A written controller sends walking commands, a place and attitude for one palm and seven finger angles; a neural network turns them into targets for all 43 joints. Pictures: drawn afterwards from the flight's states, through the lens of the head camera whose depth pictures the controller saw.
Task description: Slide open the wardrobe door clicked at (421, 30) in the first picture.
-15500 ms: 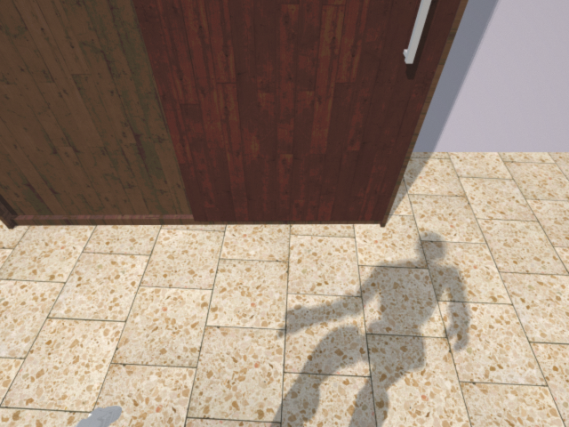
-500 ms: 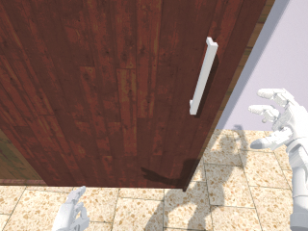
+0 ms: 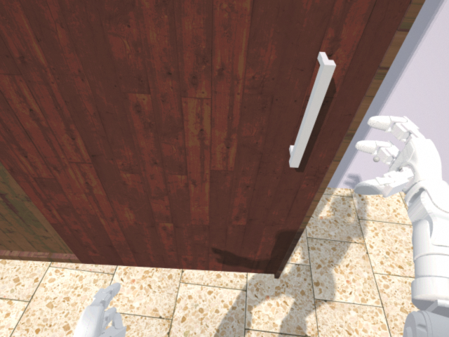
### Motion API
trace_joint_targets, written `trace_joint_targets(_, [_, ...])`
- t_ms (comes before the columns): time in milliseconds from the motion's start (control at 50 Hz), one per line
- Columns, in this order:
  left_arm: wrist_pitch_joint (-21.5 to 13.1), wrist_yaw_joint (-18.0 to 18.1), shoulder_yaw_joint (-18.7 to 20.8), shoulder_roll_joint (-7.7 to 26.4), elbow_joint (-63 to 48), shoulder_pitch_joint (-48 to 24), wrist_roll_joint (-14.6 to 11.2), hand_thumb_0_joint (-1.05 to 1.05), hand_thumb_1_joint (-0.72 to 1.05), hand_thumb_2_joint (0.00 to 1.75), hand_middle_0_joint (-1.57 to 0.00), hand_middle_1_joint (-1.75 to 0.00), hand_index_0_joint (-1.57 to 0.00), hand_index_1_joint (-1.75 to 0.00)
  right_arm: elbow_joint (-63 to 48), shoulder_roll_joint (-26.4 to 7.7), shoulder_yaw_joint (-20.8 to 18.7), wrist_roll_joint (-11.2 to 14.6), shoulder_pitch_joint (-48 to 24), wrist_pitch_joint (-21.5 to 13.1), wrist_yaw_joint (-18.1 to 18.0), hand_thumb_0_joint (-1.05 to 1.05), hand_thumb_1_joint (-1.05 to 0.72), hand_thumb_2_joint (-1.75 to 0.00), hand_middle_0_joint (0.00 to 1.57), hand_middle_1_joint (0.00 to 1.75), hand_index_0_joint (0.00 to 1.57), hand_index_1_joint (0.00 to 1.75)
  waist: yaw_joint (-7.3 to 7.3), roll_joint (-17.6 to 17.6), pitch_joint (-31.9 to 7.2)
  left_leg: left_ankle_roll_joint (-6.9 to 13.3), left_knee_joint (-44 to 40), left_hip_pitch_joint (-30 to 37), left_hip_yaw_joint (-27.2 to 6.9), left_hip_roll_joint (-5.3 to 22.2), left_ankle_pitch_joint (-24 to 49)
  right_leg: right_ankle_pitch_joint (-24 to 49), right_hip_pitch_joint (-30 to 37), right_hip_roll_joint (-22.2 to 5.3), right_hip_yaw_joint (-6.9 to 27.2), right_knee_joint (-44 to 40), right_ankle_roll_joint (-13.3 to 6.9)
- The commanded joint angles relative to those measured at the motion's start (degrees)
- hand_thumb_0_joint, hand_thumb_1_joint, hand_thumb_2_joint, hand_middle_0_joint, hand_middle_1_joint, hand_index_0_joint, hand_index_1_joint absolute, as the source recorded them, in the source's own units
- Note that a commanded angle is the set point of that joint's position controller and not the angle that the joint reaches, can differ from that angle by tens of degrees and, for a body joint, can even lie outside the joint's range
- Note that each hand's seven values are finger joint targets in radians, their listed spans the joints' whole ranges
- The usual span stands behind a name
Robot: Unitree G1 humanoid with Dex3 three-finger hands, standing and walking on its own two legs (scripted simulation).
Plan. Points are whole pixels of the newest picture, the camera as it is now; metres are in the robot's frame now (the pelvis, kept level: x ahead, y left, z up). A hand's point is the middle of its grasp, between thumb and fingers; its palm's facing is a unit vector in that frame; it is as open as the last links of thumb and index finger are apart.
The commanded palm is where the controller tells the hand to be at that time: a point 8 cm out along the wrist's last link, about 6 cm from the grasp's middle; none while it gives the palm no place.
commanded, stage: move the hooked fingers beside the handle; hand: right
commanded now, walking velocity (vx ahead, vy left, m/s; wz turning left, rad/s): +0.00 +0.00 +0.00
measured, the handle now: (306, 116) +0.50 -0.12 +0.16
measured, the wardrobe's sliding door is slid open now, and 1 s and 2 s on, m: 0.00 0.00 0.00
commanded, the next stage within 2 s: feel for the door with the fingertips in 1.24 s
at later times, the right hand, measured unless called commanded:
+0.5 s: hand (353, 137) +0.44 -0.20 +0.16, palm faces -0.01 +1.00 +0.01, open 14.0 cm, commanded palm +0.41 -0.25 +0.17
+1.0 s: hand (360, 144) +0.42 -0.20 +0.16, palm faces +0.00 +1.00 +0.01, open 14.0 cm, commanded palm +0.40 -0.24 +0.16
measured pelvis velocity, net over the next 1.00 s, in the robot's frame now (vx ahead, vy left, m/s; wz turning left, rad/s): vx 0.00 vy -0.01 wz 0.01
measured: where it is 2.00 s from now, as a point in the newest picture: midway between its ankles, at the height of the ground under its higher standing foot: outside the picture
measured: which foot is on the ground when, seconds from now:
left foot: down 0.00-1.00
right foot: down 0.00-1.00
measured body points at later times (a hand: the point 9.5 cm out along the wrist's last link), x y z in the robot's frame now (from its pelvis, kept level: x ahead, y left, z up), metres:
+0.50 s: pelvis +0.00 -0.01 +0.00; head +0.02 +0.00 +0.45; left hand +0.08 +0.26 -0.11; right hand +0.44 -0.25 +0.16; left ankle +0.00 +0.11 -0.74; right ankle -0.02 -0.12 -0.74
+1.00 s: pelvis +0.00 -0.01 +0.00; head +0.01 -0.01 +0.45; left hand +0.11 +0.25 -0.10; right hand +0.42 -0.26 +0.16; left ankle +0.00 +0.11 -0.74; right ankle -0.02 -0.12 -0.74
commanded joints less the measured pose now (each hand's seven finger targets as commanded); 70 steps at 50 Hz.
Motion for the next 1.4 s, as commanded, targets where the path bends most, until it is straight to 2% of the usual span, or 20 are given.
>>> trace_joint_targets(0, [-2.5, 0.9, 2.74, 7.32, -7.3, -2.47, 0.16, 0.0, 0.9, 0.9, -0.2, -0.3, -0.2, -0.3, -11.78, -12.66, -0.69, 1.2, -30.71, -5.67, 0.06, 0.0, 0.5, -0.3, 0.3, 1.2, 0.3, 1.2, 1.66, -1.33, -15.63, 1.05, -2.9, 3.57, -1.82, -0.45, 17.42, 15.43, 6.29, 0.58, 1.94, -1.76, -2.1])
trace_joint_targets(40, [-2.42, 0.96, 3.03, 7.79, -6.46, -1.31, 0.35, 0.0, 0.9, 0.9, -0.2, -0.3, -0.2, -0.3, -8.42, -14.71, -3.1, 1.48, -30.5, -6.16, -0.24, 0.0, 0.5, -0.3, 0.3, 1.2, 0.3, 1.2, 1.47, 1.36, -16.15, 0.97, -2.8, 3.86, -1.69, -0.57, 17.51, 15.19, 5.38, 0.57, 2.17, -1.71, -2.1])
trace_joint_targets(280, [-0.55, -0.04, 3.58, 8.63, -5.75, 2.22, 0.69, 0.0, 0.9, 0.9, -0.2, -0.3, -0.2, -0.3, 0.05, -17.18, -4.06, -0.23, -35.1, -9.59, -1.27, 0.0, 0.5, -0.3, 0.3, 1.2, 0.3, 1.2, 1.48, 2.16, -17.3, 1.04, -1.71, 4.54, -2.04, -0.69, 18.65, 15.74, 2.51, 0.37, 1.47, -1.19, -2.28])
trace_joint_targets(320, [-0.65, -0.18, 3.66, 8.19, -5.68, 2.43, 0.64, 0.0, 0.9, 0.9, -0.2, -0.3, -0.2, -0.3, -0.24, -13.86, -1.21, -0.44, -38.51, -10.32, -1.08, 0.0, 0.5, -0.3, 0.3, 1.2, 0.3, 1.2, 2.45, 0.07, -17.85, 0.97, -1.67, 3.36, -2.24, -0.85, 19.18, 16.15, 3.72, 0.45, 1.28, -0.98, -2.27])
trace_joint_targets(360, [-0.54, -0.18, 3.68, 8.39, -4.97, 3.42, 0.76, 0.0, 0.9, 0.9, -0.2, -0.3, -0.2, -0.3, 2.03, -14.57, -1.82, -0.56, -39.92, -10.87, -1.33, 0.0, 0.5, -0.3, 0.3, 1.2, 0.3, 1.2, 2.63, -0.55, -17.76, 1.11, -1.65, 2.54, -2.15, -0.99, 18.54, 15.87, 3.47, 0.48, 1.5, -0.87, -2.11])
trace_joint_targets(380, [-0.26, -0.2, 3.77, 8.78, -4.78, 4.06, 0.84, 0.0, 0.9, 0.9, -0.2, -0.3, -0.2, -0.3, 3.97, -16.28, -3.06, -0.71, -38.96, -10.93, -1.5, 0.0, 0.5, -0.3, 0.3, 1.2, 0.3, 1.2, 2.41, 2.42, -17.37, 1.08, -1.47, 3.06, -2.0, -1.04, 18.43, 15.9, 2.2, 0.2, 1.69, -0.71, -2.3])
trace_joint_targets(420, [-0.16, -0.34, 3.68, 8.48, -4.43, 4.23, 0.71, 0.0, 0.9, 0.9, -0.2, -0.3, -0.2, -0.3, 5.53, -13.23, -0.28, -1.1, -42.76, -11.22, -1.52, 0.0, 0.5, -0.3, 0.3, 1.2, 0.3, 1.2, 3.48, -0.27, -16.34, 1.0, -1.63, 1.0, -2.08, -1.07, 17.27, 14.5, 2.21, 0.47, 1.43, -0.72, -2.19])
trace_joint_targets(500, [-0.01, -1.04, 4.13, 8.72, -5.23, 5.29, 1.2, 0.0, 0.9, 0.9, -0.2, -0.3, -0.2, -0.3, 4.48, -16.61, -4.23, -1.51, -37.89, -12.81, -2.25, 0.0, 0.5, -0.3, 0.3, 1.2, 0.3, 1.2, 1.32, 0.64, -21.82, 1.24, -0.25, 4.45, -2.09, -1.29, 20.91, 18.97, 3.2, 0.32, 1.57, -0.25, -2.09])
trace_joint_targets(540, [0.19, -1.32, 4.09, 8.44, -5.53, 4.99, 1.05, 0.0, 0.9, 0.9, -0.2, -0.3, -0.2, -0.3, 4.35, -14.56, -3.1, -1.26, -36.6, -12.57, -2.01, 0.0, 0.5, -0.3, 0.3, 1.2, 0.3, 1.2, 1.28, -0.43, -20.26, 1.31, -0.21, 3.73, -1.87, -1.27, 21.69, 19.62, 2.87, 0.21, 1.27, -0.2, -1.9])
trace_joint_targets(580, [0.68, -1.44, 4.27, 8.84, -5.85, 5.17, 1.1, 0.0, 0.9, 0.9, -0.2, -0.3, -0.2, -0.3, 5.27, -15.34, -3.88, -0.94, -34.43, -12.08, -2.05, 0.0, 0.5, -0.3, 0.3, 1.2, 0.3, 1.2, 1.14, 3.25, -18.81, 1.09, -0.39, 4.45, -1.8, -1.32, 21.53, 18.63, 1.08, 0.06, 0.94, -0.36, -2.27])
trace_joint_targets(680, [1.06, -1.31, 4.31, 8.57, -6.92, 4.44, 0.97, 0.0, 0.9, 0.9, -0.2, -0.3, -0.2, -0.3, -1.11, -16.21, -3.83, -1.21, -36.39, -12.23, -2.02, 0.0, 0.5, -0.3, 0.3, 1.2, 0.3, 1.2, 1.33, -0.09, -19.9, 1.19, -0.45, 4.39, -2.18, -1.36, 20.8, 18.54, 2.59, -0.06, 0.78, -0.5, -2.24])
trace_joint_targets(740, [0.57, -1.27, 4.32, 8.12, -6.99, 3.81, 1.03, 0.0, 0.9, 0.9, -0.2, -0.3, -0.2, -0.3, -4.71, -14.79, -3.74, -0.48, -35.89, -12.29, -1.98, 0.0, 0.5, -0.3, 0.3, 1.2, 0.3, 1.2, 1.26, -1.24, -21.52, 1.21, -0.79, 4.56, -2.14, -1.66, 21.85, 20.12, 5.15, -0.03, 1.08, -0.6, -2.09])
trace_joint_targets(900, [0.92, -0.96, 3.91, 8.24, -6.48, 2.74, 0.72, 0.0, 0.9, 0.9, -0.2, -0.3, -0.2, -0.3, -1.84, -12.31, -1.36, -0.66, -35.69, -8.5, -2.39, 0.0, 0.5, -0.3, 0.3, 1.2, 0.3, 1.2, 1.97, 0.27, -16.3, 1.27, -1.92, 1.59, -1.54, -1.56, 17.45, 15.78, 3.26, 0.24, 1.58, -1.28, -2.09])
trace_joint_targets(940, [0.71, -1.01, 3.73, 7.74, -6.69, 2.11, 0.68, 0.0, 0.9, 0.9, -0.2, -0.3, -0.2, -0.3, -3.15, -8.56, 1.81, -0.6, -38.14, -8.79, -2.63, 0.0, 0.5, -0.3, 0.3, 1.2, 0.3, 1.2, 2.59, -1.59, -16.84, 1.4, -1.83, 0.29, -1.35, -1.59, 16.63, 15.92, 4.89, 0.19, 1.93, -1.12, -1.83])
trace_joint_targets(1040, [0.45, -0.93, 3.48, 7.59, -5.99, 1.82, 0.81, 0.0, 0.9, 0.9, -0.2, -0.3, -0.2, -0.3, -1.34, -8.08, 2.06, -0.55, -40.31, -9.67, -3.76, 0.0, 0.5, -0.3, 0.3, 1.2, 0.3, 1.2, 2.78, 0.32, -17.06, 1.34, -1.71, -0.17, -1.23, -1.66, 15.99, 15.59, 5.29, 0.18, 2.56, -0.95, -1.69])
trace_joint_targets(1080, [0.88, -0.82, 3.37, 8.06, -5.75, 2.16, 1.05, 0.0, 0.9, 0.9, -0.2, -0.3, -0.2, -0.3, 0.83, -11.91, -0.67, -1.37, -39.55, -9.84, -4.54, 0.0, 0.5, -0.3, 0.3, 1.2, 0.3, 1.2, 2.18, 1.64, -16.74, 1.36, -1.63, 0.54, -1.21, -1.54, 15.1, 14.76, 3.82, 0.15, 2.64, -1.18, -1.79])
trace_joint_targets(1120, [0.97, -1.04, 3.19, 7.75, -6.17, 1.84, 0.96, 0.0, 0.9, 0.9, -0.2, -0.3, -0.2, -0.3, 2.37, -10.05, 0.7, -1.72, -39.36, -9.66, -4.63, 0.0, 0.5, -0.3, 0.3, 1.2, 0.3, 1.2, 2.04, 0.61, -16.55, 1.33, -1.37, 0.72, -1.51, -1.32, 15.51, 14.26, 2.68, 0.37, 2.24, -1.26, -1.76])
trace_joint_targets(1180, [1.26, -1.1, 3.36, 8.12, -6.44, 2.44, 1.13, 0.0, 0.9, 0.9, -0.2, -0.3, -0.2, -0.3, 3.41, -12.92, -1.17, -2.31, -39.81, -10.7, -4.78, 0.0, 0.5, -0.3, 0.3, 1.2, 0.3, 1.2, 1.71, 1.56, -17.44, 1.32, -1.13, 1.52, -1.71, -1.35, 15.51, 14.18, 2.08, 0.35, 2.14, -0.99, -1.96])
trace_joint_targets(1260, [0.76, -1.25, 3.43, 7.61, -6.8, 2.32, 1.02, 0.0, 0.9, 0.9, -0.2, -0.3, -0.2, -0.3, -0.07, -10.23, 0.77, -1.74, -41.77, -12.3, -4.13, 0.0, 0.5, -0.3, 0.3, 1.2, 0.3, 1.2, 2.0, -0.86, -20.56, 1.44, -0.8, 2.36, -1.85, -1.57, 18.16, 16.88, 4.79, 0.31, 2.02, -0.67, -1.74])
trace_joint_targets(1380, [0.98, -1.2, 3.65, 8.0, -6.08, 3.12, 0.91, 0.0, 0.9, 0.9, -0.2, -0.3, -0.2, -0.3, 2.7, -8.53, 1.8, -1.38, -41.18, -10.48, -4.42, 0.0, 0.5, -0.3, 0.3, 1.2, 0.3, 1.2, 2.6, 1.83, -17.09, 1.19, -1.73, 1.28, -1.38, -1.68, 15.32, 13.56, 2.46, 0.34, 2.0, -1.27, -2.01])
